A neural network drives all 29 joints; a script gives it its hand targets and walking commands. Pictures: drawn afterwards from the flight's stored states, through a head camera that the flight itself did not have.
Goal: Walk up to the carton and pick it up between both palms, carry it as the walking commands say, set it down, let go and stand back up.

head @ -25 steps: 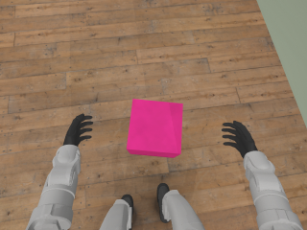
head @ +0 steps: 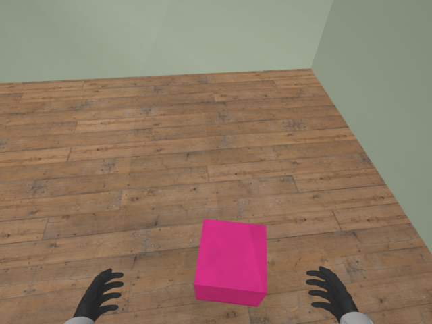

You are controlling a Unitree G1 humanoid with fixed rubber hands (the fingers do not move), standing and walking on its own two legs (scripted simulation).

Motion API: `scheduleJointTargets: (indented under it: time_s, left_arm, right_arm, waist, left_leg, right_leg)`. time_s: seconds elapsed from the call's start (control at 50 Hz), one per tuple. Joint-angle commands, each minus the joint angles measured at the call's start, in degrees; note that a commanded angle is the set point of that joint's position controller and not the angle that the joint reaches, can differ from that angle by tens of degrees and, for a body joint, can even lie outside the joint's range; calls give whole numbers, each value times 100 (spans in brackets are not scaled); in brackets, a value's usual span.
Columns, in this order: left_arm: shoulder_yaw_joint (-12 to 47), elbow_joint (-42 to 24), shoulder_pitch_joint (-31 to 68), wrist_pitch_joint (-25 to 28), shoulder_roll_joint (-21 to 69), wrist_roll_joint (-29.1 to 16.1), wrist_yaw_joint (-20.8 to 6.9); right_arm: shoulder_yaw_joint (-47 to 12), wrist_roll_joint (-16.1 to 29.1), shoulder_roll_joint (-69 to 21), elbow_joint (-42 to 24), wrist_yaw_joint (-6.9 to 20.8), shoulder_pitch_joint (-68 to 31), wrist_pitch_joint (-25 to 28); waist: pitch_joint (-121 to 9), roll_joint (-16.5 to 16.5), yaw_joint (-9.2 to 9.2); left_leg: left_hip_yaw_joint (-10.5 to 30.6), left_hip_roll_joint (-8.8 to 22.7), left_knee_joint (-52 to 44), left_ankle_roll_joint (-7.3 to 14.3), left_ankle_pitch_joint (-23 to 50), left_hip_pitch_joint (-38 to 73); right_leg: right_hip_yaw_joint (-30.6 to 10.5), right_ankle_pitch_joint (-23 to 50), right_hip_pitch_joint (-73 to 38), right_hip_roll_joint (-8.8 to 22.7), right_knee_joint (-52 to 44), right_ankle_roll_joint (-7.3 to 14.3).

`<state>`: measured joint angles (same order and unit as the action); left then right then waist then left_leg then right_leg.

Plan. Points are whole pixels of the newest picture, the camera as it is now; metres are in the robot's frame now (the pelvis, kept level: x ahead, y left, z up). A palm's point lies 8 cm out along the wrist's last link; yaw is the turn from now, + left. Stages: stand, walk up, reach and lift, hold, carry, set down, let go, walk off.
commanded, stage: let go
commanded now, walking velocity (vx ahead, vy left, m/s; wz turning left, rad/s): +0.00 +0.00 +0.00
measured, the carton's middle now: (230, 263) +0.44 -0.08 -0.65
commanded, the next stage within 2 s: stand in 0.34 s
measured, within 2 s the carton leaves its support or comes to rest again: neither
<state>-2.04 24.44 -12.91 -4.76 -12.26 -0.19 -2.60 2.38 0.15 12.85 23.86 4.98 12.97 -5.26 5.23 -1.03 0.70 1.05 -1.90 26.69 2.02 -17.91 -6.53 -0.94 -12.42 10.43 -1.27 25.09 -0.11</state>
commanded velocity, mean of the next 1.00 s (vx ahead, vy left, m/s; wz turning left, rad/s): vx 0.00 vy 0.00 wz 0.00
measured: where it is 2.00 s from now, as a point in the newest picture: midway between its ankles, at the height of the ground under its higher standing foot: outside the picture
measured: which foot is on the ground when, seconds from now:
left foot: down 0.00-1.00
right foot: down 0.00-1.00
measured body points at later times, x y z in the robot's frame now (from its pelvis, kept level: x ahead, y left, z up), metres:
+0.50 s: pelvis +0.01 -0.02 -0.01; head +0.01 -0.02 +0.44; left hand +0.15 +0.26 -0.09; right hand +0.17 -0.29 -0.09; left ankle -0.04 +0.09 -0.74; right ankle +0.01 -0.12 -0.74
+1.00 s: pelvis +0.03 -0.03 +0.00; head +0.03 -0.04 +0.45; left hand +0.15 +0.27 -0.10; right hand +0.17 -0.32 -0.10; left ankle -0.04 +0.09 -0.74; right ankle +0.01 -0.12 -0.74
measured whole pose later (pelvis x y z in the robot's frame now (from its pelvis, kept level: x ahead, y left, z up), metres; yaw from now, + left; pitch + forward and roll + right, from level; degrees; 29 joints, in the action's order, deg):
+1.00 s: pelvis +0.03 -0.03 +0.00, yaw +1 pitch -1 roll +0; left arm -2.1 49.1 -8.3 -0.3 -18.9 1.8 1.0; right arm 1.1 -1.7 20.8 44.1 -1.6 10.6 -0.4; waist 0.5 -1.8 -0.4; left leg 3.1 -0.6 25.0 0.0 -19.2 -4.8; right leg 1.1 -15.5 9.4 -2.4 25.9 2.0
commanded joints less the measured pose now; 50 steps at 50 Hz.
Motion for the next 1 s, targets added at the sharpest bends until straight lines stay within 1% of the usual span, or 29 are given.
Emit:
scheduleJointTargets:
  time_s: [0.0,0.04,0.14,0.32,0.34,0.36,0.38,0.4,0.42,0.44,0.48,0.54,0.6,0.8,0.98]
  left_arm:
    - [-117,-610,300,-72,-407,7,-18]
    - [-148,-606,315,-142,-428,26,-30]
    - [-188,-587,255,-234,-448,75,-33]
    - [-112,-436,226,-106,-482,37,113]
    - [-325,434,213,43,-1174,269,282]
    - [-366,498,86,134,-1325,340,340]
    - [-359,568,193,198,-1310,358,336]
    - [-354,642,280,259,-1293,360,327]
    - [-342,698,362,313,-1240,346,332]
    - [-325,774,415,362,-1231,323,309]
    - [-317,931,441,432,-1236,292,286]
    - [-301,1166,405,475,-1299,271,299]
    - [-287,1384,362,475,-1386,252,329]
    - [-253,1888,463,503,-1582,221,388]
    - [-210,2236,637,516,-1615,195,386]
  right_arm:
    - [216,-48,608,-548,1,-232,-91]
    - [243,-80,622,-588,-7,-242,-168]
    - [234,-106,620,-661,-42,-189,-293]
    - [103,-202,546,-711,-313,-296,-820]
    - [299,-189,1224,-54,-537,-417,-325]
    - [323,-251,1217,21,-588,-363,-78]
    - [288,-284,1173,92,-569,-372,63]
    - [276,-293,1165,190,-549,-363,171]
    - [263,-269,1146,280,-531,-362,257]
    - [263,-254,1155,361,-502,-396,316]
    - [247,-236,1205,513,-483,-407,402]
    - [222,-219,1295,738,-509,-344,457]
    - [191,-210,1393,948,-555,-292,481]
    - [111,-197,1581,1446,-659,-260,532]
    - [68,-180,1633,1749,-686,-341,563]
  waist:
    - [-64,-201,43]
    - [-4,-123,53]
    - [-107,29,58]
    - [-360,-3,-200]
    - [-307,-320,-184]
    - [-142,-217,-170]
    - [-96,-115,-122]
    - [-77,-47,-103]
    - [-102,27,-89]
    - [-231,37,-70]
    - [-486,50,-70]
    - [-810,96,-74]
    - [-967,133,-84]
    - [-912,97,-91]
    - [-810,59,-105]
  left_leg:
    - [211,281,-904,-291,754,-1068]
    - [201,252,-868,-272,803,-1008]
    - [177,161,-682,-243,1240,-650]
    - [-37,198,-344,-202,1656,-245]
    - [249,336,-314,-343,148,-1020]
    - [347,366,-364,-291,-373,-875]
    - [440,402,-398,-253,-791,-933]
    - [496,414,-415,-205,-942,-937]
    - [529,421,-375,-176,-864,-938]
    - [549,444,-337,-154,-553,-837]
    - [552,480,-246,-158,189,-661]
    - [506,500,-117,-221,1252,-350]
    - [492,528,-90,-250,1764,-196]
    - [527,607,-189,-223,2172,-106]
    - [574,658,-398,-202,2078,-88]
  right_leg:
    - [142,776,-1367,-222,62,-47]
    - [139,781,-1399,-211,53,-53]
    - [109,924,-1322,-170,4,-46]
    - [-20,821,-975,-180,233,55]
    - [-185,206,-156,279,67,-93]
    - [-313,-249,89,318,-27,-60]
    - [-396,-689,304,343,-122,-32]
    - [-460,-924,412,352,-184,3]
    - [-490,-912,456,352,-181,34]
    - [-491,-657,413,363,-153,66]
    - [-483,33,238,404,-85,91]
    - [-467,1152,-10,468,29,120]
    - [-458,1682,-237,515,60,118]
    - [-467,2115,-504,591,-1,104]
    - [-500,1965,-624,615,-160,115]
